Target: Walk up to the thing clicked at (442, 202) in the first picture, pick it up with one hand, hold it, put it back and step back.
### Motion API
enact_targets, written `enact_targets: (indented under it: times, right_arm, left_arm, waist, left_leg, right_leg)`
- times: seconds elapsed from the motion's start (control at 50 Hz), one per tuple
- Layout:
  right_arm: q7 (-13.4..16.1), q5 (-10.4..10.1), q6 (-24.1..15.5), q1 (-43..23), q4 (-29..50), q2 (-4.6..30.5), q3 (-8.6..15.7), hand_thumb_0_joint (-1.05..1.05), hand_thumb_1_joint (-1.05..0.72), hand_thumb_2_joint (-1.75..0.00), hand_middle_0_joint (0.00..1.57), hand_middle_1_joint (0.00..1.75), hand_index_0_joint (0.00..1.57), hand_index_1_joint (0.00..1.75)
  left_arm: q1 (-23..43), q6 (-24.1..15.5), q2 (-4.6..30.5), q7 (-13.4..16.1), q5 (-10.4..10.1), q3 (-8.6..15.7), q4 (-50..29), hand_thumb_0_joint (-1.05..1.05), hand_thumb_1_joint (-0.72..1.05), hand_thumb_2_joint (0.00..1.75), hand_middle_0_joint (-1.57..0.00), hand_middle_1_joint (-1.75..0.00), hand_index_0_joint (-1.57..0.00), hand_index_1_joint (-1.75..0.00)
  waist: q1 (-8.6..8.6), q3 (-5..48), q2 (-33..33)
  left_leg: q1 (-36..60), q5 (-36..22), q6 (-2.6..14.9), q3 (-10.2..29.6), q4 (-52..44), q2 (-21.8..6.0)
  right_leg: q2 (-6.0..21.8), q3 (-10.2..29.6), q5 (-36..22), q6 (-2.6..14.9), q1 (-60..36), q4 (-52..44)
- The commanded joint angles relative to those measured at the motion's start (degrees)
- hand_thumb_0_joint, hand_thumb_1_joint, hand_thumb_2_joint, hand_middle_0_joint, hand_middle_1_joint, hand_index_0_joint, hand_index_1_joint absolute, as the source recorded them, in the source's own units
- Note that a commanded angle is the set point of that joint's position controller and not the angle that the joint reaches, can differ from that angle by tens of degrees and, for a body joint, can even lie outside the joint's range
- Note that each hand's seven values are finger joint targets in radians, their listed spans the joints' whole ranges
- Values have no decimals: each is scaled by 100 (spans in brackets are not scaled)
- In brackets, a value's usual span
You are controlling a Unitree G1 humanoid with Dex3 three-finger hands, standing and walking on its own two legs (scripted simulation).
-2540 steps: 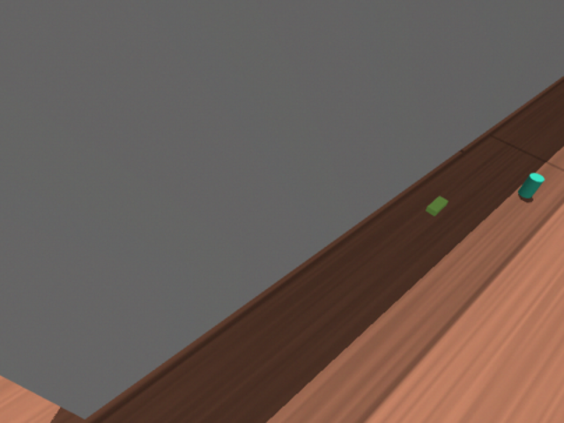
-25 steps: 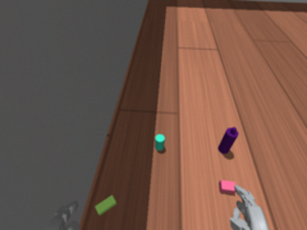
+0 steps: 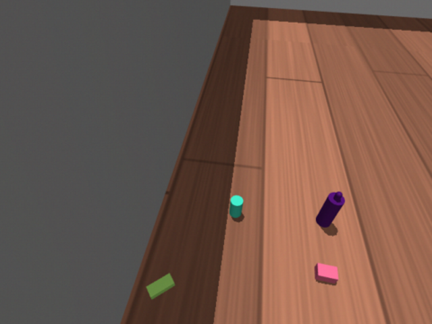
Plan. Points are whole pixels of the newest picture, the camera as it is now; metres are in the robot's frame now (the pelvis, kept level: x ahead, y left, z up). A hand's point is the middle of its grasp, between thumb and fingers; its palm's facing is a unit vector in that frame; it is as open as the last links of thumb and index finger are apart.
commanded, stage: stand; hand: left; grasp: from above
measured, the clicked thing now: (160, 286) +0.44 +0.24 -0.75
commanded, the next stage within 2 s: none
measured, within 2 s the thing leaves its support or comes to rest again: neither
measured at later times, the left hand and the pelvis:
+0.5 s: hand out of the picture +0.01 +0.23 -0.15, palm faces +0.04 -0.94 -0.33, open 7.4 cm; pelvis -0.01 -0.01 +0.01, yaw +0 degrees
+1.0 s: hand out of the picture +0.07 +0.21 -0.14, palm faces +0.02 -0.95 -0.33, open 7.4 cm; pelvis +0.00 -0.03 +0.02, yaw +0 degrees
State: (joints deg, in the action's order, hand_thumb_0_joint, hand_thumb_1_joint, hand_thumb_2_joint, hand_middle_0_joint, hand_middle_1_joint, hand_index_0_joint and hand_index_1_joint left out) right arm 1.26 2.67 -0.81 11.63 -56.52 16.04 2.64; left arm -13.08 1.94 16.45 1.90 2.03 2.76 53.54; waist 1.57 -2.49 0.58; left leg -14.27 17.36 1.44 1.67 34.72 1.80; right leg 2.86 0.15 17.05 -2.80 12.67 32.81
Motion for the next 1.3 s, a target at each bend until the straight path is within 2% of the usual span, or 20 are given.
enact_targets:
  times: [0.0, 0.04, 0.06, 0.14, 0.24, 0.34, 0.38, 0.44, 0.48, 0.54, 0.64, 0.72, 0.82, 0.9, 0.96, 1.02, 1.1, 1.14, 1.22, 1.28]
  right_arm:
    - [99, -51, -104, -341, 268, 1051, 211, 0, -90, -90, 20, 30, 20, 30]
    - [96, -59, -69, -351, 161, 1120, 217, 0, -90, -90, 20, 30, 20, 30]
    - [88, -64, -58, -429, 129, 1119, 222, 0, -90, -90, 20, 30, 20, 30]
    - [73, -93, -33, -363, -36, 1059, 227, 0, -90, -90, 20, 30, 20, 30]
    - [46, -94, -20, -383, -193, 1083, 214, 0, -90, -90, 20, 30, 20, 30]
    - [27, -113, 5, -352, -276, 1043, 186, 0, -90, -90, 20, 30, 20, 30]
    - [25, -102, 12, -343, -303, 1099, 175, 0, -90, -90, 20, 30, 20, 30]
    - [11, -115, 18, -454, -290, 1081, 148, 0, -90, -90, 20, 30, 20, 30]
    - [4, -122, 18, -362, -338, 1076, 138, 0, -90, -90, 20, 30, 20, 30]
    - [9, -133, -10, -362, -357, 1089, 114, 0, -90, -90, 20, 30, 20, 30]
    - [9, -140, -15, -390, -405, 1147, 81, 0, -90, -90, 20, 30, 20, 30]
    - [20, -136, -31, -393, -457, 1187, 55, 0, -90, -90, 20, 30, 20, 30]
    - [19, -145, -36, -440, -480, 1232, 45, 0, -90, -90, 20, 30, 20, 30]
    - [27, -147, -54, -481, -481, 1232, 36, 0, -90, -90, 20, 30, 20, 30]
    - [26, -152, -41, -464, -528, 1238, 19, 0, -90, -90, 20, 30, 20, 30]
    - [25, -150, -50, -523, -520, 1284, 20, 0, -90, -90, 20, 30, 20, 30]
    - [29, -160, -69, -605, -516, 1342, 39, 0, -90, -90, 20, 30, 20, 30]
    - [20, -158, -69, -571, -549, 1322, 19, 0, -90, -90, 20, 30, 20, 30]
    - [25, -173, -83, -658, -514, 1347, 27, 0, -90, -90, 20, 30, 20, 30]
    - [32, -157, -79, -647, -549, 1369, 20, 0, -90, -90, 20, 30, 20, 30]
  left_arm:
    - [327, -194, 882, 78, -13, 187, -49, 0, 90, 90, -20, -30, -20, -30]
    - [349, -178, 909, 63, -18, 183, 121, 0, 90, 90, -20, -30, -20, -30]
    - [282, -192, 873, 57, -9, 162, 221, 0, 90, 90, -20, -30, -20, -30]
    - [288, -239, 954, 57, 15, 144, 482, 0, 90, 90, -20, -30, -20, -30]
    - [256, -240, 985, 45, -7, 112, 686, 0, 90, 90, -20, -30, -20, -30]
    - [313, -261, 1064, 48, -5, 107, 768, 0, 90, 90, -20, -30, -20, -30]
    - [343, -251, 1095, 39, -20, 107, 782, 0, 90, 90, -20, -30, -20, -30]
    - [287, -263, 1076, 30, -14, 90, 829, 0, 90, 90, -20, -30, -20, -30]
    - [384, -273, 1159, 36, -26, 114, 835, 0, 90, 90, -20, -30, -20, -30]
    - [450, -291, 1162, 25, -48, 112, 824, 0, 90, 90, -20, -30, -20, -30]
    - [517, -290, 1190, 0, -71, 107, 855, 0, 90, 90, -20, -30, -20, -30]
    - [621, -301, 1195, -10, -81, 106, 841, 0, 90, 90, -20, -30, -20, -30]
    - [676, -298, 1196, -26, -90, 102, 873, 0, 90, 90, -20, -30, -20, -30]
    - [758, -317, 1223, -22, -102, 120, 876, 0, 90, 90, -20, -30, -20, -30]
    - [801, -316, 1217, -33, -107, 106, 906, 0, 90, 90, -20, -30, -20, -30]
    - [841, -301, 1262, -52, -107, 116, 897, 0, 90, 90, -20, -30, -20, -30]
    - [878, -312, 1242, -47, -104, 102, 883, 0, 90, 90, -20, -30, -20, -30]
    - [921, -314, 1243, -57, -115, 92, 885, 0, 90, 90, -20, -30, -20, -30]
    - [894, -341, 1278, -46, -119, 99, 872, 0, 90, 90, -20, -30, -20, -30]
    - [956, -316, 1305, -50, -135, 102, 869, 0, 90, 90, -20, -30, -20, -30]
  waist:
    - [-59, 48, -294]
    - [-67, -77, -406]
    - [-18, -64, -357]
    - [-74, -47, -110]
    - [-60, -223, -177]
    - [-100, -221, -9]
    - [-110, -284, -144]
    - [-57, -322, -38]
    - [-109, -261, 23]
    - [-122, -98, -52]
    - [-97, -135, -48]
    - [-103, -19, -85]
    - [-105, -15, -76]
    - [-120, 222, -110]
    - [-119, -19, -2]
    - [-122, 54, -109]
    - [-115, 233, -104]
    - [-131, 155, -79]
    - [-124, 471, -24]
    - [-129, 375, -100]
  left_leg:
    - [92, -461, 89, 792, -1464, -607]
    - [-14, 122, 71, 890, -1796, -646]
    - [4, 90, 77, 860, -1741, -630]
    - [258, -215, 43, 737, -1732, -596]
    - [245, 51, 29, 761, -1879, -610]
    - [435, -168, 4, 667, -1797, -582]
    - [297, 95, 6, 702, -1893, -606]
    - [312, 8, 12, 679, -1842, -607]
    - [376, -146, 10, 621, -1780, -596]
    - [601, -543, 7, 581, -1731, -630]
    - [554, -648, 8, 565, -1747, -663]
    - [599, -901, -13, 531, -1760, -690]
    - [617, -899, -28, 514, -1808, -714]
    - [817, -1411, -19, 477, -1751, -773]
    - [646, -1208, -36, 487, -1822, -758]
    - [693, -1088, -66, 484, -1865, -763]
    - [877, -1596, -61, 463, -1819, -827]
    - [784, -1476, -77, 448, -1832, -809]
    - [1044, -2082, -53, 421, -1740, -845]
    - [1021, -1869, -79, 406, -1794, -845]
  right_leg:
    - [195, 201, -546, 327, -304, -810]
    - [161, 151, -388, 303, -379, -862]
    - [210, 171, -418, 313, -493, -955]
    - [301, 273, -430, 320, -502, -1215]
    - [273, 251, -289, 292, -438, -1377]
    - [341, 355, -90, 302, -331, -1559]
    - [295, 324, -35, 295, -332, -1541]
    - [312, 347, 53, 302, -281, -1596]
    - [355, 429, 77, 314, -319, -1651]
    - [394, 449, -238, 348, -380, -1628]
    - [386, 445, -286, 347, -449, -1678]
    - [390, 444, -665, 348, -596, -1666]
    - [363, 416, -633, 338, -599, -1693]
    - [419, 410, -1216, 347, -791, -1615]
    - [378, 402, -881, 328, -707, -1704]
    - [376, 406, -835, 338, -683, -1710]
    - [389, 372, -1272, 352, -794, -1647]
    - [383, 392, -1169, 348, -787, -1674]
    - [436, 342, -1991, 340, -973, -1564]
    - [422, 379, -1701, 355, -878, -1605]
